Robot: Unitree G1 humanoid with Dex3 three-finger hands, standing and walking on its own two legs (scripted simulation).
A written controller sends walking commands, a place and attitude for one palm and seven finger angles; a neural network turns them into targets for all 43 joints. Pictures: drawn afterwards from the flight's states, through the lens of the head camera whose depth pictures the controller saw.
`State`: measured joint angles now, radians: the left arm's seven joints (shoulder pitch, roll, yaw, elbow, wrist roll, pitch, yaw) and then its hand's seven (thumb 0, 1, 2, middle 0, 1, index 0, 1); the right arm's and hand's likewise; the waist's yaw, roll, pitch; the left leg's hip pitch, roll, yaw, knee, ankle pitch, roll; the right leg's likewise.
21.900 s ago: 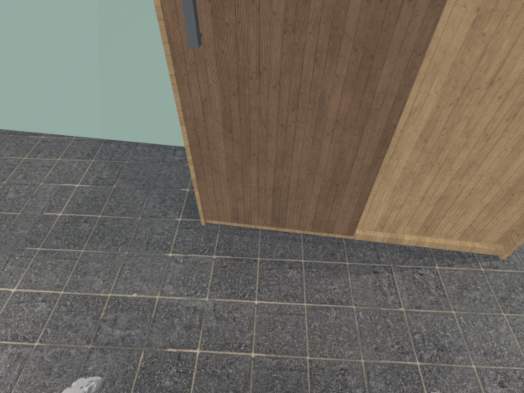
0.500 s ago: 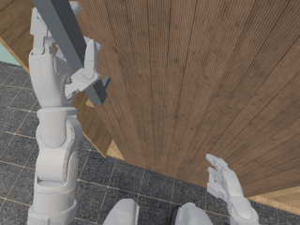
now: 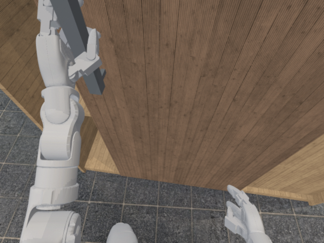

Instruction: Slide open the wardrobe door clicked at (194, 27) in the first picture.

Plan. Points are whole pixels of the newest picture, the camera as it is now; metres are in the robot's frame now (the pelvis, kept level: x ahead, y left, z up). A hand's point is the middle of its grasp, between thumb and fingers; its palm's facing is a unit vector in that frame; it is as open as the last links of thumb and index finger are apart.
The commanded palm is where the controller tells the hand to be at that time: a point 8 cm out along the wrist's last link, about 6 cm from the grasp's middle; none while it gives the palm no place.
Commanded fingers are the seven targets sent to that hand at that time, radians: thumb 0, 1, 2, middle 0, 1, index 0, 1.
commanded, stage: step sideways, sliding the door along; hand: left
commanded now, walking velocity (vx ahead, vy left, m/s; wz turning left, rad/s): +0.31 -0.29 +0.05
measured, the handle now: (85, 37) +0.41 +0.22 +0.24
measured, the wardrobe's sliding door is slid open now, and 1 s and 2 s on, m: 0.23 0.41 0.53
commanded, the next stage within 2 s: stop walking and hold the door there in 1.82 s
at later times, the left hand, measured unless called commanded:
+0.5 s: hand (139, 58) +0.38 +0.12 +0.24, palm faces +0.30 -0.95 -0.05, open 6.9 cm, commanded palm +0.35 +0.09 +0.22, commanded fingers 0.00 0.90 0.90 -0.45 -1.40 -0.45 -1.40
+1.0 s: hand (195, 65) +0.38 +0.02 +0.24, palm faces +0.36 -0.93 -0.07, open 7.0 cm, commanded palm +0.35 -0.01 +0.21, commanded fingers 0.00 0.90 0.90 -0.45 -1.40 -0.45 -1.40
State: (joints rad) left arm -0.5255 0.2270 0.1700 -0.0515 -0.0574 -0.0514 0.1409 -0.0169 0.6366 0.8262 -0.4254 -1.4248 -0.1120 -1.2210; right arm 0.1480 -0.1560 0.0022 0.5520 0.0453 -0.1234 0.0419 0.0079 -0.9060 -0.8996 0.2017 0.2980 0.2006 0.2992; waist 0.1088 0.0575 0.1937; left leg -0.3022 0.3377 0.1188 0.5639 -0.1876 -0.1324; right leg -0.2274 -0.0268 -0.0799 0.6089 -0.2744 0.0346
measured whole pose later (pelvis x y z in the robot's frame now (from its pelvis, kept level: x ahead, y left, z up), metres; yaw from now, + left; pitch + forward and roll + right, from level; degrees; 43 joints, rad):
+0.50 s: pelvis -0.03 -0.10 +0.01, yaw +0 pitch -3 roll -6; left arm -0.70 0.27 0.13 0.17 -0.08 -0.03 0.12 -0.04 0.65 0.81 -0.45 -1.40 -0.18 -1.30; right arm 0.13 -0.15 0.00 0.63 0.05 -0.05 0.00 0.01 -0.91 -0.90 0.20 0.30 0.20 0.30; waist 0.15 0.07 0.21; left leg -0.28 0.30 0.05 0.51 -0.17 -0.12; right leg -0.41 -0.07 -0.09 0.89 -0.37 0.04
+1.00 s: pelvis -0.01 -0.22 +0.01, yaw +2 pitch -3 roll -5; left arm -0.65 0.27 0.17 0.10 -0.06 -0.01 0.12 -0.07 0.67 0.79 -0.45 -1.40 -0.15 -1.23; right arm 0.12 -0.19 -0.03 0.60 0.05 -0.07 0.02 0.01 -0.91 -0.90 0.20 0.30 0.20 0.30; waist 0.15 0.08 0.23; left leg -0.27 0.29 0.06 0.53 -0.19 -0.11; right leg -0.43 -0.05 -0.08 0.96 -0.40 0.05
